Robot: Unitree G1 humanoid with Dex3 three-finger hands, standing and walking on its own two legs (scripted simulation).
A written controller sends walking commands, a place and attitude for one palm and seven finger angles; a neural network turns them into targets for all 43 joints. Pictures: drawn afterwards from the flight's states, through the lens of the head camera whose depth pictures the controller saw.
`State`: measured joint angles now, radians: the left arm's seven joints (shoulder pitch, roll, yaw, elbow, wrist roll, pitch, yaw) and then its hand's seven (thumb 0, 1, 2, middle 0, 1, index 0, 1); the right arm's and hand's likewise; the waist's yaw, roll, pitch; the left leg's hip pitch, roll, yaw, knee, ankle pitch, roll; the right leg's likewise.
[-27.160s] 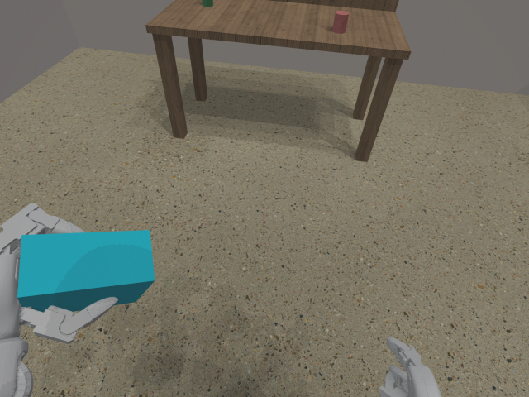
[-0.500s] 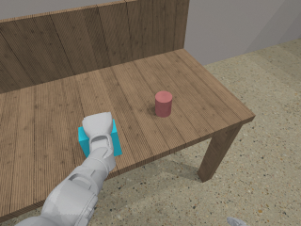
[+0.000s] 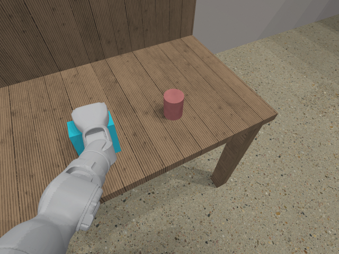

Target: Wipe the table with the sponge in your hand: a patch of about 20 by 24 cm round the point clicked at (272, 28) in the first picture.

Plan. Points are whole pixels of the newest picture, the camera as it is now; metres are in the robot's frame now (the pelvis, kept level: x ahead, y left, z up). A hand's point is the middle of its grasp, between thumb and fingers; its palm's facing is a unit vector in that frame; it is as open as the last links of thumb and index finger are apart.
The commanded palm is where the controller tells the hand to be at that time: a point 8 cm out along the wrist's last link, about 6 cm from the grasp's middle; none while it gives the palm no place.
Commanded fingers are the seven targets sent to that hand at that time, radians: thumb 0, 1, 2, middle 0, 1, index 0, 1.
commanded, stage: wipe forward along the third lane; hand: left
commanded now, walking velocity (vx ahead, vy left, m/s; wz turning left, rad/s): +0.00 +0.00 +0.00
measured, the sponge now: (97, 141) +0.43 +0.20 -0.03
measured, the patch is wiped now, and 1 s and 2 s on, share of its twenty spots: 0.90 1.00 1.00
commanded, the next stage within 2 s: wipe back along the third lane in 0.74 s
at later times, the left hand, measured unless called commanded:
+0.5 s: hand (88, 117) +0.48 +0.22 +0.01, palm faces -0.10 +0.01 -0.99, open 10.0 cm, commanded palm +0.47 +0.20 +0.04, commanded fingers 0.00 0.10 1.30 -1.20 -1.60 -1.20 -1.60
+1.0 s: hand (89, 109) +0.52 +0.23 +0.01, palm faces -0.10 +0.04 -0.99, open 10.0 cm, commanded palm +0.49 +0.19 +0.04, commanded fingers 0.00 0.10 1.30 -1.20 -1.60 -1.20 -1.60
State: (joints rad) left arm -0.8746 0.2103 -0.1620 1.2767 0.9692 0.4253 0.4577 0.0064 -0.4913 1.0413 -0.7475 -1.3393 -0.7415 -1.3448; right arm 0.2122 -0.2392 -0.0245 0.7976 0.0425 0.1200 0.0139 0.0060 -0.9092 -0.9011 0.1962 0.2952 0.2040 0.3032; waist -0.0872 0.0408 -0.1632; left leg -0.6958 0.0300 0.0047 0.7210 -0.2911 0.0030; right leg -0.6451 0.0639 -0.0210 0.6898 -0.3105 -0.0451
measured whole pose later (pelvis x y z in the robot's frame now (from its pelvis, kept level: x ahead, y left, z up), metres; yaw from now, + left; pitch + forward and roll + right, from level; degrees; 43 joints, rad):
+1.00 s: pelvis +0.01 +0.03 -0.02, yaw -2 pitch +23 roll -4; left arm -1.11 0.32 -0.16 1.40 1.00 0.45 0.43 0.01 -0.50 1.04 -0.75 -1.34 -0.75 -1.34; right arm 0.31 -0.23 -0.03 0.79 0.01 0.10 0.07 0.00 -0.91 -0.90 0.20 0.30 0.20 0.30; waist -0.15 0.06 -0.19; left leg -0.90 0.03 0.01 0.86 -0.36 0.04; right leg -0.82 0.06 -0.02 0.76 -0.35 -0.01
